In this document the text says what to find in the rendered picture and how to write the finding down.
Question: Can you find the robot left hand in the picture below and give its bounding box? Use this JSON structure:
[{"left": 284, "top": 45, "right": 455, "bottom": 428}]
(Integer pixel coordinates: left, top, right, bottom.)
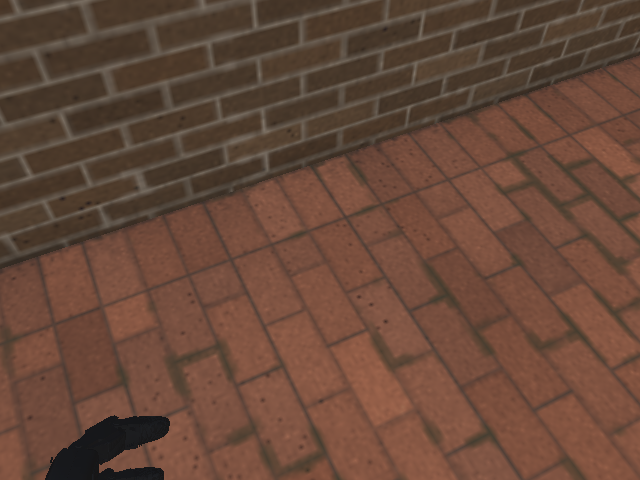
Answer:
[{"left": 45, "top": 415, "right": 170, "bottom": 480}]

